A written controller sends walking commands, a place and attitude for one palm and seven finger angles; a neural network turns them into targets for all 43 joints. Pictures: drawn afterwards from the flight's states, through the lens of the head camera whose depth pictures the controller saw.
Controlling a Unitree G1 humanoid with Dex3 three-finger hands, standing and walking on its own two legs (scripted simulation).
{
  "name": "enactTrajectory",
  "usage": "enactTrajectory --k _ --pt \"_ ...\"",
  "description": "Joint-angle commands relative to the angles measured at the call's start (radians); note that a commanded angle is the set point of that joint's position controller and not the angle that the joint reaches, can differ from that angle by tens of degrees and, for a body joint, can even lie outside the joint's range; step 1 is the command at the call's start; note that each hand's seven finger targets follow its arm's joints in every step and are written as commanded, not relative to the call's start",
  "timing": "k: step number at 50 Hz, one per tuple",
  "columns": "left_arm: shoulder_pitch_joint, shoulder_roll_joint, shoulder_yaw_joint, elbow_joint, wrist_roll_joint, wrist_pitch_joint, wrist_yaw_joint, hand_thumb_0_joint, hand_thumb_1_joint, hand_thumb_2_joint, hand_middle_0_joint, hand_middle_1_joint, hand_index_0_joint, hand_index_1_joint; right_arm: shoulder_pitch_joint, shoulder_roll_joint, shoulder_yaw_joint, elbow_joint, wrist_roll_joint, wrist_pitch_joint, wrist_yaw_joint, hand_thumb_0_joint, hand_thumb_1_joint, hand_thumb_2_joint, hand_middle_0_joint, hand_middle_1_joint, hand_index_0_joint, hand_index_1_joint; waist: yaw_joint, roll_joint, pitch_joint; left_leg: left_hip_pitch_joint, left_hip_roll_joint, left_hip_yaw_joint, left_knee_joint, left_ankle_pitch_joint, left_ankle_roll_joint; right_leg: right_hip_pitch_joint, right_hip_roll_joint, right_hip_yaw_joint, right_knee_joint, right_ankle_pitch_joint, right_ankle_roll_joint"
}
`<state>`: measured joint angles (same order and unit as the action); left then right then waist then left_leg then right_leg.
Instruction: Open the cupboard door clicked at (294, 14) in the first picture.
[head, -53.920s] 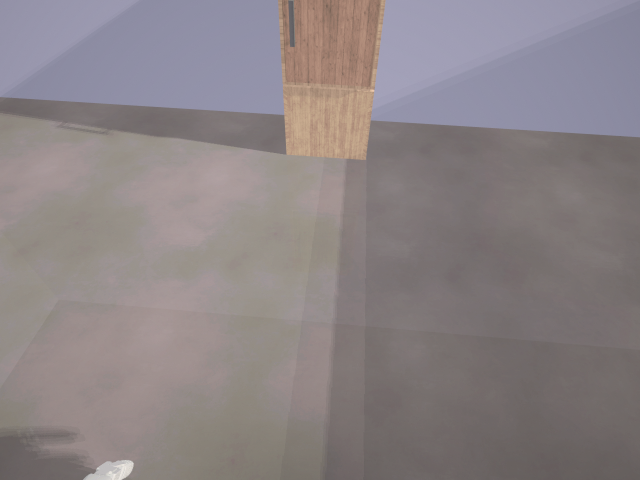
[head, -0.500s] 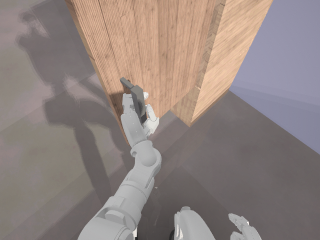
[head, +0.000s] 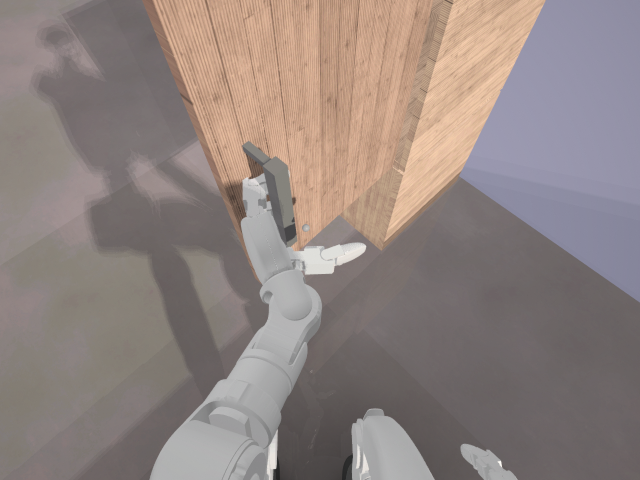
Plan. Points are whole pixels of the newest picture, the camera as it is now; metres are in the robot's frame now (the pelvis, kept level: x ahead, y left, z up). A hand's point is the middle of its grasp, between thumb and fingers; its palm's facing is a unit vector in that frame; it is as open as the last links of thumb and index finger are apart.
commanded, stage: open thumb and fingers to let go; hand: left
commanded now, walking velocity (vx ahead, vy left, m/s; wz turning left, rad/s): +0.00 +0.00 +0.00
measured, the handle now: (272, 200) +0.46 +0.05 +0.03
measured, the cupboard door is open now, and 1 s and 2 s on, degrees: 92 93 93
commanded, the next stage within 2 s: slide the hand sideways off the handle in 0.24 s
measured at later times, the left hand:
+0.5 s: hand (300, 252) +0.39 +0.01 +0.01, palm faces -0.01 -0.99 -0.17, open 16.0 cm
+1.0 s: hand (282, 288) +0.34 +0.04 +0.01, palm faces -0.05 -1.00 -0.04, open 16.4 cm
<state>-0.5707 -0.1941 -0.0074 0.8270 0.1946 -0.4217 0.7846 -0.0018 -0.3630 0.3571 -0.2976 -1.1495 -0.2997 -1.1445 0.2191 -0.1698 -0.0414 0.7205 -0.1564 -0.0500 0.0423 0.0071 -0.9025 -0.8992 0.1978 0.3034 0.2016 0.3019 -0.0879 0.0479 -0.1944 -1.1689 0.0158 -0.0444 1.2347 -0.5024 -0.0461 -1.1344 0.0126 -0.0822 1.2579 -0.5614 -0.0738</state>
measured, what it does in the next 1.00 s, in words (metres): stands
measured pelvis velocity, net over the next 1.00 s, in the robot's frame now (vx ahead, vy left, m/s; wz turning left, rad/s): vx -0.01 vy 0.03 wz -0.03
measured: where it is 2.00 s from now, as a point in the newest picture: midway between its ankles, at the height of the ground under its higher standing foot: outside the picture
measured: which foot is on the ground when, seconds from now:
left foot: down 0.00-1.00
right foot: down 0.00-1.00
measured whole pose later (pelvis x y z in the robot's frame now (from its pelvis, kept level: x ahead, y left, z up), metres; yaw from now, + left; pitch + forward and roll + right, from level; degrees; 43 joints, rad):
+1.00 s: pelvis -0.01 +0.03 +0.00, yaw -2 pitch +21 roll +0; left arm -0.28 -0.06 -0.20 0.61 0.08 -0.54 0.36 -0.01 -0.50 0.30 -0.14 -0.30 -0.14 -0.30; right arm 0.24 -0.20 -0.03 0.59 -0.07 0.06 0.08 0.01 -0.90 -0.90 0.20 0.30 0.20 0.30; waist -0.05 0.05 -0.16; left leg -1.13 0.01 0.01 1.28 -0.53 0.01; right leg -1.10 0.00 -0.02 1.29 -0.56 -0.02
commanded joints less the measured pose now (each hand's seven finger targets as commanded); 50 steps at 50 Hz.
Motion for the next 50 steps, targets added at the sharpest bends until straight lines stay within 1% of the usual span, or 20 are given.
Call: enactTrajectory --k 1,11,13,17,18,19,20,22,24,26,28,30,31,34,35,38,40,44,48,50 --pt "-0.317 -0.032 -0.024 -0.193 0.022 -0.055 0.022 0.000 -0.500 0.300 -0.233 -0.800 -0.233 -0.800 0.053 -0.088 -0.023 -0.096 -0.004 -0.038 -0.003 0.000 -0.900 -0.900 0.200 0.300 0.200 0.300 -0.040 -0.130 -0.421 0.188 -0.043 0.055 -0.080 0.186 0.049 0.347 -0.016 0.077 -0.240 0.398 0.058" --pt "-0.383 -0.061 -0.047 -0.190 0.053 -0.075 0.050 0.000 -0.500 0.300 -0.150 -0.300 -0.150 -0.300 0.060 -0.088 -0.029 -0.078 -0.015 -0.055 0.003 0.000 -0.900 -0.900 0.200 0.300 0.200 0.300 -0.055 -0.085 -0.435 0.241 -0.028 0.043 -0.074 0.203 0.045 0.252 -0.001 0.034 -0.205 0.330 0.042" --pt "-0.372 -0.037 -0.019 -0.186 0.053 -0.070 0.059 0.000 -0.500 0.300 -0.150 -0.300 -0.150 -0.300 0.057 -0.085 -0.026 -0.082 -0.018 -0.055 0.001 0.000 -0.900 -0.900 0.200 0.300 0.200 0.300 -0.040 -0.087 -0.442 0.223 -0.033 0.044 -0.075 0.190 0.045 0.274 -0.001 0.041 -0.205 0.318 0.042" --pt "-0.418 -0.064 -0.031 -0.159 0.064 -0.064 0.070 0.000 -0.500 0.300 -0.150 -0.300 -0.150 -0.300 0.056 -0.083 -0.022 -0.070 -0.021 -0.057 -0.001 0.000 -0.900 -0.900 0.200 0.300 0.200 0.300 -0.061 -0.081 -0.418 0.233 -0.027 0.035 -0.072 0.180 0.045 0.223 0.000 0.026 -0.197 0.284 0.041" --pt "-0.361 0.017 -0.275 -0.170 0.206 -0.095 -0.119 0.000 -0.500 0.300 -0.150 -0.300 -0.150 -0.300 0.083 -0.124 -0.032 -0.080 -0.011 -0.032 -0.011 0.000 -0.900 -0.900 0.200 0.300 0.200 0.300 -0.138 -0.129 -0.393 0.240 -0.036 0.050 -0.054 0.165 0.063 0.246 -0.012 0.075 -0.194 0.336 0.048" --pt "-0.423 0.051 -0.232 -0.250 0.158 -0.143 -0.196 0.000 -0.500 0.300 -0.150 -0.300 -0.150 -0.300 0.108 -0.124 -0.044 -0.105 0.005 -0.025 -0.011 0.000 -0.900 -0.900 0.200 0.300 0.200 0.300 -0.117 -0.101 -0.474 0.244 -0.044 0.045 -0.051 0.197 0.068 0.286 -0.021 0.083 -0.176 0.387 0.042" --pt "-0.415 0.073 -0.223 -0.241 0.151 -0.173 -0.238 0.000 -0.500 0.300 -0.150 -0.300 -0.150 -0.300 0.105 -0.118 -0.045 -0.108 0.010 -0.021 -0.014 0.000 -0.900 -0.900 0.200 0.300 0.200 0.300 -0.107 -0.096 -0.500 0.245 -0.048 0.050 -0.050 0.202 0.069 0.316 -0.020 0.091 -0.171 0.416 0.042" --pt "-0.430 0.061 -0.269 -0.280 0.094 -0.206 -0.338 0.000 -0.500 0.300 -0.150 -0.300 -0.150 -0.300 0.095 -0.119 -0.039 -0.121 0.032 -0.015 -0.013 0.000 -0.900 -0.900 0.200 0.300 0.200 0.300 -0.114 -0.058 -0.482 0.271 -0.044 0.044 -0.054 0.163 0.067 0.285 -0.019 0.089 -0.179 0.369 0.042" --pt "-0.448 0.013 -0.302 -0.295 -0.033 -0.221 -0.455 0.000 -0.500 0.300 -0.150 -0.300 -0.150 -0.300 0.108 -0.132 -0.037 -0.126 0.058 -0.017 -0.008 0.000 -0.900 -0.900 0.200 0.300 0.200 0.300 -0.124 -0.043 -0.456 0.335 -0.038 0.032 -0.074 0.143 0.064 0.245 -0.014 0.075 -0.202 0.322 0.037" --pt "-0.391 -0.009 -0.268 -0.278 -0.158 -0.198 -0.500 0.000 -0.500 0.300 -0.150 -0.300 -0.150 -0.300 0.101 -0.138 -0.032 -0.142 0.081 -0.012 -0.004 0.000 -0.900 -0.900 0.200 0.300 0.200 0.300 -0.092 -0.047 -0.437 0.376 -0.035 0.026 -0.101 0.135 0.055 0.231 -0.002 0.055 -0.223 0.272 0.039" --pt "-0.310 -0.008 -0.224 -0.271 -0.233 -0.167 -0.508 0.000 -0.500 0.300 -0.150 -0.300 -0.150 -0.300 0.093 -0.146 -0.026 -0.162 0.096 -0.002 -0.001 0.000 -0.900 -0.900 0.200 0.300 0.200 0.300 -0.059 -0.066 -0.414 0.389 -0.034 0.017 -0.134 0.147 0.050 0.243 0.006 0.038 -0.231 0.252 0.037" --pt "-0.232 -0.005 -0.199 -0.281 -0.243 -0.162 -0.493 0.000 -0.500 0.300 -0.150 -0.300 -0.150 -0.300 0.096 -0.151 -0.027 -0.175 0.099 0.004 0.008 0.000 -0.900 -0.900 0.200 0.300 0.200 0.300 -0.029 -0.060 -0.417 0.412 -0.028 0.006 -0.148 0.201 0.043 0.224 0.008 0.020 -0.201 0.275 0.033" --pt "-0.195 -0.012 -0.207 -0.268 -0.223 -0.165 -0.478 0.000 -0.500 0.300 -0.150 -0.300 -0.150 -0.300 0.101 -0.151 -0.030 -0.176 0.095 0.013 0.017 0.000 -0.900 -0.900 0.200 0.300 0.200 0.300 -0.031 -0.081 -0.395 0.405 -0.025 0.005 -0.141 0.220 0.044 0.209 0.010 0.017 -0.192 0.289 0.034" --pt "-0.121 0.032 -0.186 -0.234 -0.122 -0.193 -0.423 0.000 -0.500 0.300 -0.150 -0.300 -0.150 -0.300 0.112 -0.155 -0.035 -0.183 0.078 0.035 0.044 0.000 -0.900 -0.900 0.200 0.300 0.200 0.300 -0.017 -0.111 -0.329 0.322 -0.027 0.012 -0.109 0.222 0.050 0.178 0.010 0.024 -0.156 0.295 0.031" --pt "-0.115 0.035 -0.190 -0.228 -0.088 -0.203 -0.408 0.000 -0.500 0.300 -0.150 -0.300 -0.150 -0.300 0.104 -0.156 -0.037 -0.188 0.074 0.044 0.052 0.000 -0.900 -0.900 0.200 0.300 0.200 0.300 -0.025 -0.118 -0.311 0.299 -0.026 0.016 -0.098 0.196 0.052 0.160 0.008 0.027 -0.149 0.276 0.032" --pt "-0.078 0.057 -0.182 -0.258 -0.032 -0.232 -0.381 0.000 -0.500 0.300 -0.150 -0.300 -0.150 -0.300 0.094 -0.155 -0.044 -0.205 0.067 0.060 0.066 0.000 -0.900 -0.900 0.200 0.300 0.200 0.300 -0.004 -0.095 -0.325 0.277 -0.031 0.025 -0.085 0.176 0.051 0.172 0.008 0.040 -0.139 0.267 0.025" --pt "-0.050 0.074 -0.168 -0.308 -0.036 -0.233 -0.375 0.000 -0.500 0.300 -0.150 -0.300 -0.150 -0.300 0.083 -0.157 -0.047 -0.225 0.067 0.068 0.067 0.000 -0.900 -0.900 0.200 0.300 0.200 0.300 0.015 -0.073 -0.378 0.304 -0.032 0.029 -0.090 0.183 0.048 0.195 0.008 0.043 -0.139 0.270 0.023" --pt "0.001 0.086 -0.178 -0.409 -0.073 -0.206 -0.401 0.000 -0.500 0.300 -0.150 -0.300 -0.150 -0.300 0.061 -0.157 -0.043 -0.254 0.082 0.082 0.051 0.000 -0.900 -0.900 0.200 0.300 0.200 0.300 0.027 -0.074 -0.407 0.337 -0.031 0.033 -0.113 0.171 0.048 0.244 0.010 0.051 -0.165 0.266 0.026" --pt "-0.036 0.082 -0.208 -0.493 -0.114 -0.202 -0.431 0.000 -0.500 0.300 -0.150 -0.300 -0.150 -0.300 0.042 -0.151 -0.034 -0.252 0.094 0.077 0.023 0.000 -0.900 -0.900 0.200 0.300 0.200 0.300 -0.004 -0.114 -0.375 0.333 -0.030 0.023 -0.116 0.139 0.056 0.258 0.007 0.056 -0.187 0.250 0.039" --pt "0.001 0.091 -0.207 -0.522 -0.132 -0.217 -0.452 0.000 -0.500 0.300 -0.150 -0.300 -0.150 -0.300 0.032 -0.151 -0.033 -0.248 0.097 0.064 0.012 0.000 -0.900 -0.900 0.200 0.300 0.200 0.300 -0.004 -0.137 -0.382 0.336 -0.027 0.018 -0.110 0.146 0.057 0.263 0.006 0.058 -0.185 0.261 0.043"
